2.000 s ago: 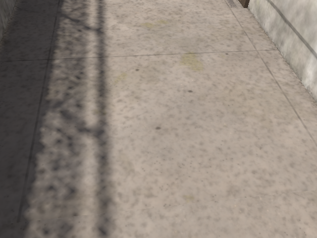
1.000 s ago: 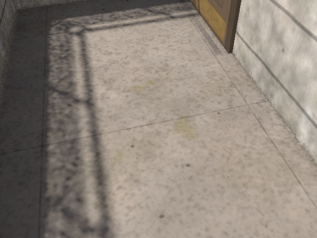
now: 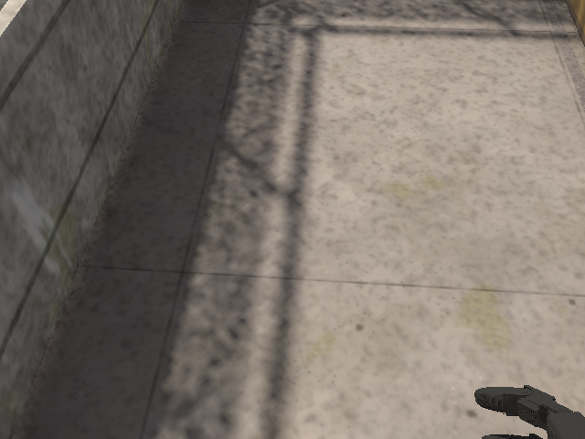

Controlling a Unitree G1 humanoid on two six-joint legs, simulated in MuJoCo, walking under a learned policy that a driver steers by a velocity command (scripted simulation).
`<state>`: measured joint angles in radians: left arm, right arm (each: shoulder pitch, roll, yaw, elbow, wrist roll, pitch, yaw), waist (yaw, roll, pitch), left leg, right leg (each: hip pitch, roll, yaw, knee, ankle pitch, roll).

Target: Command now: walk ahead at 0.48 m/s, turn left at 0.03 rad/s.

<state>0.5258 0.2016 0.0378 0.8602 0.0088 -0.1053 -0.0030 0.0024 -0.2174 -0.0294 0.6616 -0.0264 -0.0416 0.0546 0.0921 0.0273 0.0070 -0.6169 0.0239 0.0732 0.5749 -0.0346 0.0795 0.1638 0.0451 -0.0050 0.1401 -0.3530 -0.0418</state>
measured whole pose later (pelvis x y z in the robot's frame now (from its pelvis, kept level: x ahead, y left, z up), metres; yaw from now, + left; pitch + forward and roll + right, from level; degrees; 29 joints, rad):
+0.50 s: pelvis +0.28 +0.02 +0.00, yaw -9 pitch +1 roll +1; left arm 0.12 0.20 0.03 0.72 0.04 -0.02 -0.04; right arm 0.38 -0.20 -0.03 0.88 0.00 -0.08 -0.03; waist -0.05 -0.02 0.06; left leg 0.02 -0.06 0.23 0.33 -0.37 0.06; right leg -0.56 0.01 -0.09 0.64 -0.06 -0.09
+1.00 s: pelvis +0.38 +0.01 +0.01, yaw -12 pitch +0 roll -1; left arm 0.27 0.20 0.02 0.88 0.02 0.01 0.02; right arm 0.27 -0.21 -0.02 0.94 -0.01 0.04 -0.04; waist 0.01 0.02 0.00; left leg -0.25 0.02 -0.01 0.58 -0.31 0.01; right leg -0.26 0.10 -0.04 0.41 -0.15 -0.10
